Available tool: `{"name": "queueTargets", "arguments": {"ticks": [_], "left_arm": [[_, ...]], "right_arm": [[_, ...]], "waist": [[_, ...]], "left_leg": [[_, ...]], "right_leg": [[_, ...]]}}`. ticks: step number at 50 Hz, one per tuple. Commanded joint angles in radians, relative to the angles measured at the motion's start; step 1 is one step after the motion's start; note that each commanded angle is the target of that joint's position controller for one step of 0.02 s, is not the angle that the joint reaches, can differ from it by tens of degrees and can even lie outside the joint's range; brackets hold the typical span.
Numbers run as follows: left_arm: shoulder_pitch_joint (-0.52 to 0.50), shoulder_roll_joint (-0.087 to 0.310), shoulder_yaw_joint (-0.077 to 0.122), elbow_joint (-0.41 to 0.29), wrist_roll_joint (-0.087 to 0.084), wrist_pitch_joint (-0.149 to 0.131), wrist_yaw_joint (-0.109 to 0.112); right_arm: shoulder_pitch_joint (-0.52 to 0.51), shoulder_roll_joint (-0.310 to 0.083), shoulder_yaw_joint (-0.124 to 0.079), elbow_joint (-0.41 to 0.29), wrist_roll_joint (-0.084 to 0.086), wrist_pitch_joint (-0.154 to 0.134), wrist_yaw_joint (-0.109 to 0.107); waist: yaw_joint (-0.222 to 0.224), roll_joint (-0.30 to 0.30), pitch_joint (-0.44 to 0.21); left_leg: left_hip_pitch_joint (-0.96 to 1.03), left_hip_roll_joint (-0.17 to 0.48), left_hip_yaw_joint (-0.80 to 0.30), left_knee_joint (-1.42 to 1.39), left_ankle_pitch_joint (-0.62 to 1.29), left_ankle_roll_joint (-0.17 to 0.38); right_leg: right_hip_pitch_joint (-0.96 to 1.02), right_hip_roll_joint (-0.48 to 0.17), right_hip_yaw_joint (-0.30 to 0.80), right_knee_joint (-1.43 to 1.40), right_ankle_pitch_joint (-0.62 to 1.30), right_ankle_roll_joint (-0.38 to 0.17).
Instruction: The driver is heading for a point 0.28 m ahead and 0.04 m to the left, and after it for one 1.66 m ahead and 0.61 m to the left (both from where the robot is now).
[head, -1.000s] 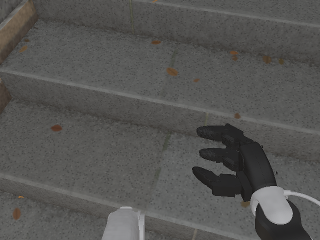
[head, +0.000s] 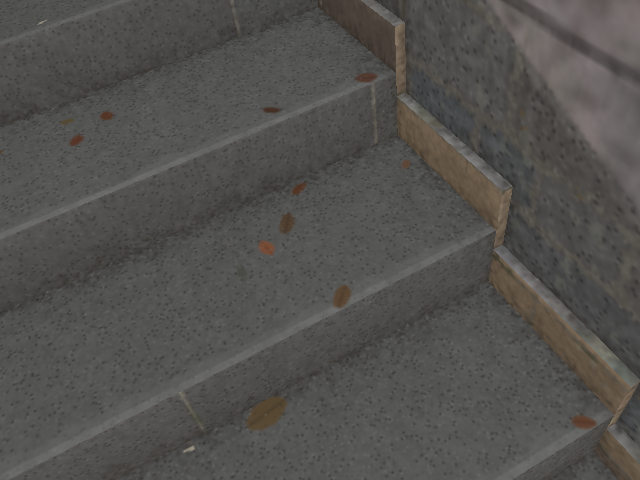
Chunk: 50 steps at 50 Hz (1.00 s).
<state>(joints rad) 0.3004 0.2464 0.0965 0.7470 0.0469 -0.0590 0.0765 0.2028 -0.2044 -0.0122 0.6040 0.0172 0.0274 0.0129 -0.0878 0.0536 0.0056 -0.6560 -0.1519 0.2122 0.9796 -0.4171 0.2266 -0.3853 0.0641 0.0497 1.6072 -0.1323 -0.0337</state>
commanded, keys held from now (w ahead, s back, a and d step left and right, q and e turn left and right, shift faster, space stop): w+q+shift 0.44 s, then q+shift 0.28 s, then e+shift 0.28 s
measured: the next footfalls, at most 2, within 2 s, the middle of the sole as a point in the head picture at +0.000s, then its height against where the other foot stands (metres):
right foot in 0.36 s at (365, 432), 0.15 m higher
left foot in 0.70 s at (152, 325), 0.15 m higher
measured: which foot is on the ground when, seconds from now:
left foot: down 0.00-0.36, up 0.38-0.68, down 0.70-1.00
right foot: up 0.00-0.34, down 0.36-0.72, up 0.74-1.00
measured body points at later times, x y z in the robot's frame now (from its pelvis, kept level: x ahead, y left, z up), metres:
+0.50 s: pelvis +0.41 +0.06 +0.20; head +0.42 +0.09 +0.64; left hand +0.47 +0.36 +0.09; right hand +0.60 -0.17 +0.10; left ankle +0.27 +0.10 -0.28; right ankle +0.46 -0.04 -0.49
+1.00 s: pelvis +0.72 +0.22 +0.40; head +0.73 +0.22 +0.85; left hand +0.74 +0.48 +0.30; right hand +0.84 +0.02 +0.25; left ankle +0.64 +0.29 -0.34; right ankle +0.85 +0.12 -0.02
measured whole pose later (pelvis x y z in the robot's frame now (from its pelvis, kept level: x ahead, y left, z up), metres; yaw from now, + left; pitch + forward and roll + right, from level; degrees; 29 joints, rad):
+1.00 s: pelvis +0.72 +0.22 +0.40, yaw +35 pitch +5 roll -1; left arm 0.18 0.18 -0.03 0.73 -0.03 -0.06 -0.10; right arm 0.41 -0.21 0.00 0.98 -0.11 -0.04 0.04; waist -0.02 0.03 -0.11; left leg -0.28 0.00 0.05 0.44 -0.26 0.03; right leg -1.27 -0.01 0.09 2.11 -0.46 -0.04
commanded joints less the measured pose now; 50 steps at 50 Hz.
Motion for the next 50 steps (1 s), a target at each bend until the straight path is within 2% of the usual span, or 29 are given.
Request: {"name": "queueTargets", "arguments": {"ticks": [1,3,4,6,10,14,15,17,18,19,20,22,23,24,28,29,31,33,34,35,36,37,38,39,41,43,45,47,50], "left_arm": [[-0.1,-0.07,-0.051,-0.262,0.056,-0.007,-0.024],[-0.192,-0.058,-0.076,-0.3,0.059,0.018,-0.002],[-0.225,-0.147,-0.119,-0.347,0.071,0.024,-0.023],[-0.361,-0.17,-0.143,-0.373,0.06,0.027,-0.032],[-0.524,-0.197,-0.178,-0.429,0.07,-0.002,-0.045],[-0.798,-0.211,-0.214,-0.56,-0.021,-0.029,-0.051],[-0.665,-0.224,-0.199,-0.518,-0.045,-0.029,-0.046],[-0.213,-0.013,-0.087,-0.411,-0.066,0.023,-0.026],[0.01,0.095,-0.036,-0.328,-0.045,0.009,-0.025],[0.042,0.155,-0.01,-0.27,-0.017,-0.004,-0.012],[-0.026,0.179,0.014,-0.228,0.001,0.007,-0.005],[-0.124,-0.023,-0.023,-0.135,-0.025,-0.025,-0.029],[-0.085,-0.09,-0.044,-0.051,-0.017,-0.044,-0.025],[-0.011,-0.107,-0.055,0.034,-0.015,-0.073,-0.032],[0.044,-0.094,-0.077,0.182,-0.019,-0.111,-0.057],[-0.255,-0.151,-0.091,0.2,0.058,-0.079,-0.108],[-0.268,0.091,-0.017,0.204,0.031,-0.064,-0.143],[-0.056,0.321,0.066,0.192,-0.003,-0.101,-0.18],[-0.105,0.432,0.087,0.164,0.016,-0.113,-0.183],[-0.184,0.46,0.095,0.1,0.004,-0.114,-0.179],[-0.206,0.356,0.073,0.052,0.056,-0.096,-0.191],[0.138,0.082,-0.013,0.062,0.135,-0.047,-0.279],[0.154,0.207,0.028,0.101,0.008,-0.015,-0.284],[0.003,0.208,0.029,0.024,-0.034,-0.02,-0.262],[0.056,0.144,0.008,0.056,0.028,-0.04,-0.197],[0.007,-0.034,-0.071,0.019,0.001,-0.03,-0.157],[0.052,-0.083,-0.108,0.032,-0.038,-0.014,-0.169],[0.034,-0.067,-0.126,0.024,-0.086,-0.004,-0.193],[-0.209,-0.004,-0.141,-0.122,-0.087,0.002,-0.163]], "right_arm": [[0.063,-0.052,-0.047,0.001,-0.043,-0.033,-0.008],[0.098,-0.087,-0.059,0.047,-0.053,-0.074,0.004],[0.177,-0.056,-0.037,0.167,-0.083,-0.118,-0.003],[0.221,-0.087,-0.035,0.188,-0.062,-0.151,-0.007],[0.394,-0.138,-0.047,0.28,-0.039,-0.175,-0.007],[0.521,-0.053,-0.053,0.323,-0.021,-0.124,-0.059],[0.475,-0.05,-0.059,0.285,-0.019,-0.134,-0.069],[0.273,-0.325,-0.156,0.183,-0.008,-0.191,-0.062],[0.113,-0.351,-0.182,0.146,0.029,-0.239,-0.029],[0.074,-0.204,-0.154,0.112,0.038,-0.275,0.023],[0.054,-0.116,-0.131,0.048,0.032,-0.264,0.049],[0.027,0.012,-0.084,0.008,-0.063,-0.197,0.028],[-0.069,0.049,-0.059,-0.027,-0.09,-0.153,0.011],[-0.109,0.111,-0.032,-0.085,-0.109,-0.117,0.006],[-0.206,0.17,0.012,-0.146,-0.033,-0.017,-0.03],[0.003,0.096,0.05,-0.113,-0.038,-0.038,0.037],[-0.213,-0.077,-0.003,-0.241,-0.05,-0.014,0.053],[-0.337,-0.087,0.008,-0.244,-0.002,0.036,0.095],[-0.103,-0.056,0.021,-0.175,0.042,0.056,0.12],[0.069,-0.141,-0.011,-0.115,0.059,0.058,0.12],[0.371,-0.209,-0.066,-0.024,-0.002,0.061,0.071],[0.5,-0.284,-0.043,0.088,-0.064,0.054,0.04],[0.452,-0.314,-0.09,0.096,-0.113,0.025,0.07],[0.256,-0.312,-0.094,0.105,-0.056,-0.015,0.076],[0.076,-0.124,-0.033,0.203,-0.004,-0.062,0.072],[0.022,0.046,0.018,0.27,-0.067,-0.07,0.084],[-0.029,0.028,0.016,0.26,-0.091,-0.094,0.062],[-0.008,-0.086,-0.008,0.26,-0.133,-0.106,0.026],[0.102,-0.17,-0.024,0.276,-0.149,-0.114,-0.001]], "waist": [[0.097,-0.187,-0.066],[0.086,-0.241,0.005],[0.172,-0.348,0.019],[0.121,-0.302,0.097],[0.023,-0.061,0.091],[-0.074,-0.01,0.022],[0.014,0.038,-0.139],[0.264,0.254,-0.436],[0.397,0.19,-0.591],[0.38,-0.118,-0.623],[0.31,-0.398,-0.607],[0.17,-0.033,-0.249],[0.147,0.095,-0.082],[0.117,0.076,-0.044],[0.002,-0.051,0.179],[-0.177,-0.11,0.084],[-0.184,-0.077,-0.093],[-0.141,-0.225,-0.165],[-0.218,-0.306,-0.175],[-0.255,-0.193,-0.171],[-0.326,-0.078,-0.318],[-0.076,0.333,-0.898],[-0.154,0.034,-0.642],[-0.091,0.042,-0.288],[0.041,0.051,-0.3],[0.148,-0.061,-0.199],[0.189,-0.053,-0.157],[0.177,0.004,-0.171],[0.09,-0.045,-0.071]], "left_leg": [[0.47,0.298,-0.965,-0.637,-0.036,0.203],[0.287,0.243,-0.807,-0.657,0.008,0.094],[0.207,0.275,-0.852,-0.671,-0.255,-0.034],[0.17,0.221,-0.798,-0.706,-0.197,-0.114],[0.398,0.15,-0.716,-0.654,0.263,-0.093],[0.327,0.171,-0.614,-0.913,1.157,-0.077],[0.337,0.141,-0.526,-0.779,1.711,-0.097],[0.567,0.249,-0.648,-0.37,2.174,-0.093],[0.544,0.238,-0.647,-0.085,2.076,-0.092],[0.299,0.071,-0.55,0.276,1.107,-0.117],[-0.026,-0.023,-0.477,0.753,0.262,-0.176],[-0.333,0.085,-0.372,1.009,0.319,-0.093],[-0.451,0.107,-0.32,1.125,0.215,-0.065],[-0.566,0.124,-0.322,1.278,0.105,-0.046],[-0.756,0.09,-0.298,1.368,-0.141,-0.068],[-0.515,0.219,-0.314,0.886,-0.228,0.06],[-0.036,0.182,-0.161,0.596,0.091,0.012],[0.218,0.025,0.051,0.401,0.068,-0.087],[0.286,-0.014,0.046,0.254,0.29,-0.077],[0.392,-0.074,0.051,0.024,0.342,-0.07],[0.805,-0.059,-0.177,-0.207,0.717,0.055],[1.306,0.313,-0.799,-0.202,1.854,0.411],[0.946,0.412,-1.015,-0.387,1.641,0.311],[0.673,0.412,-0.824,-0.382,1.384,0.21],[0.521,0.366,-0.66,-0.412,1.067,0.154],[0.338,0.344,-0.489,-0.482,0.883,0.043],[0.303,0.311,-0.323,-0.571,0.7,-0.029],[0.212,0.304,-0.211,-0.64,0.684,-0.049],[0.397,0.427,-0.227,-0.696,0.523,-0.039]], "right_leg": [[-0.674,0.027,0.054,0.549,-0.294,-0.02],[-0.672,-0.036,0.027,0.548,-0.321,-0.018],[-0.71,-0.108,0.054,0.475,-0.157,-0.029],[-0.838,-0.134,-0.02,0.475,-0.019,0.009],[-1.097,-0.113,-0.12,0.587,-0.182,-0.032],[-0.474,-0.023,-0.305,-0.231,-0.328,-0.016],[-0.143,0.059,-0.334,-0.399,-0.287,-0.038],[0.082,0.017,-0.102,-0.555,-0.305,-0.087],[0.339,-0.049,0.06,-0.724,-0.326,-0.146],[0.556,-0.255,0.319,-0.93,-0.367,-0.228],[0.592,-0.467,0.839,-1.185,-0.315,-0.376],[0.397,-0.44,0.697,-1.168,-0.643,-0.294],[0.302,-0.429,0.528,-1.209,-0.485,-0.232],[0.322,-0.411,0.394,-1.21,-0.215,-0.194],[0.119,-0.382,-0.101,-1.396,0.245,-0.048],[-0.137,-0.267,-0.236,-1.41,0.048,-0.054],[-0.41,-0.152,-0.32,-1.467,0.162,-0.101],[-0.23,-0.248,-0.279,-1.447,1.376,-0.121],[-0.06,-0.352,-0.277,-1.343,1.805,-0.103],[-0.022,-0.361,-0.26,-1.176,2.017,-0.058],[-0.259,-0.351,-0.221,-0.727,1.747,0.026],[-0.342,-0.101,-0.131,-0.109,-0.24,0.103],[-0.388,0.021,0.147,0.211,-0.084,0.039],[-0.64,0.024,0.125,0.431,-0.102,0.051],[-0.684,-0.026,0.113,0.47,-0.163,-0.036],[-0.722,-0.086,0.087,0.455,-0.209,-0.062],[-0.725,-0.109,0.069,0.343,-0.331,-0.024],[-0.654,-0.069,0.001,0.545,-0.296,0.001],[-0.963,-0.097,0.067,0.59,-0.316,-0.007]]}}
